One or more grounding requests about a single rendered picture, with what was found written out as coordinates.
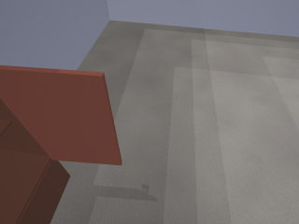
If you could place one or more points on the cupboard door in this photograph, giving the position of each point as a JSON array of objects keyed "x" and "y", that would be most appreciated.
[{"x": 68, "y": 112}]

